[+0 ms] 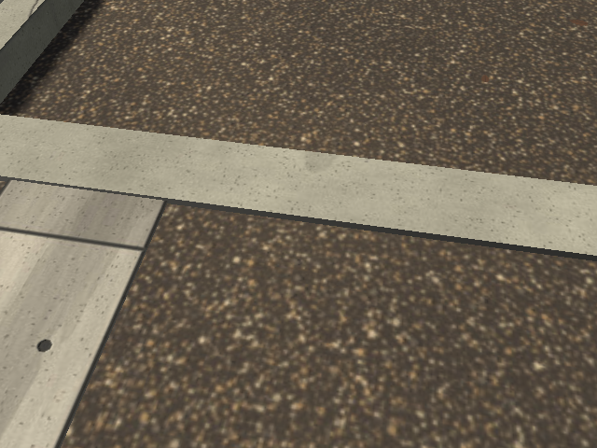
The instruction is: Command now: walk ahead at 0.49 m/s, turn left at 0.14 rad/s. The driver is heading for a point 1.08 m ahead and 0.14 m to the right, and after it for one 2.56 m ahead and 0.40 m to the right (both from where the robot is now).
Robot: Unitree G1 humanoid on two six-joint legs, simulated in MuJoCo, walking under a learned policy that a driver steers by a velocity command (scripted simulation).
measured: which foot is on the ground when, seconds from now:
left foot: up 0.00-0.36, down 0.38-0.96, up 0.98-1.00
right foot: down 0.00-0.38, up 0.40-0.92, down 0.94-1.00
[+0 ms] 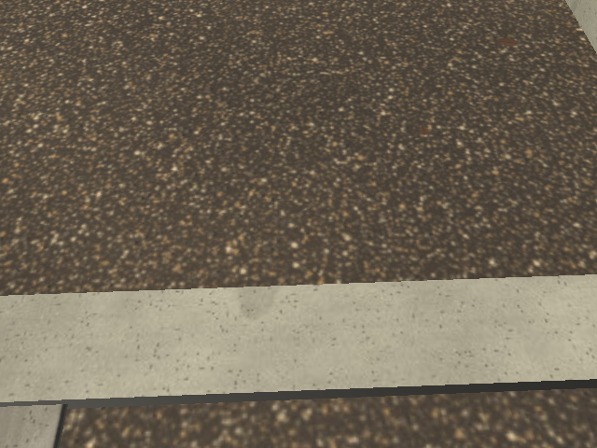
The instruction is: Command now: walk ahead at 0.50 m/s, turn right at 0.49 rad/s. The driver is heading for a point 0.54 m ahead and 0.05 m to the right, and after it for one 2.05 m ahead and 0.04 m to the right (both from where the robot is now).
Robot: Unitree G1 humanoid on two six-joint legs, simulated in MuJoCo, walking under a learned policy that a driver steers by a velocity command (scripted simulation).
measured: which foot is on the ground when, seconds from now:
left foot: up 0.00-0.42, down 0.44-0.96, up 0.98-1.00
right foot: down 0.00-0.46, up 0.48-0.94, down 0.96-1.00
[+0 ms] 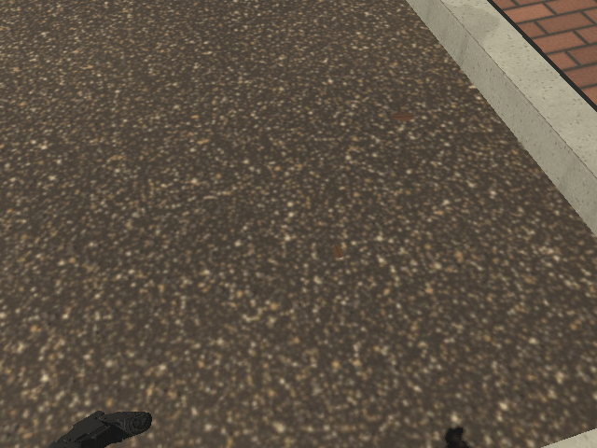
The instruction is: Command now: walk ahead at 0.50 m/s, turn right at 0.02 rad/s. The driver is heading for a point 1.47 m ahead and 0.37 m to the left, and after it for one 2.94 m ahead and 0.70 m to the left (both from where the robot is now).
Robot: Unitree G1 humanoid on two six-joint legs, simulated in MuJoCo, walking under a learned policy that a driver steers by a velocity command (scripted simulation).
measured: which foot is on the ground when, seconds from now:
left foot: up 0.00-0.66, down 0.68-1.00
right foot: down 0.00-0.64, up 0.66-1.00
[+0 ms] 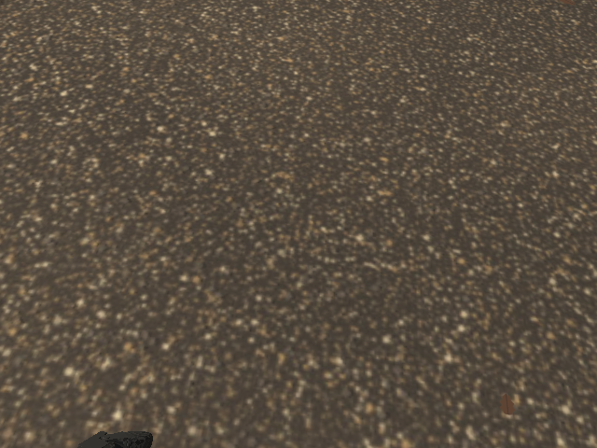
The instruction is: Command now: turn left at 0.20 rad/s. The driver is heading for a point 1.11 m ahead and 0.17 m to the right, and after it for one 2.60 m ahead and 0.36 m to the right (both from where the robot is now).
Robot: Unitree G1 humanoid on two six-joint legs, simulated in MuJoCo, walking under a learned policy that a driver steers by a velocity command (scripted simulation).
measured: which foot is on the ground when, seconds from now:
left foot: down 0.00-0.70, up 0.72-0.90, down 0.92-1.00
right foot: up 0.00-0.14, down 0.16-0.92, up 0.94-1.00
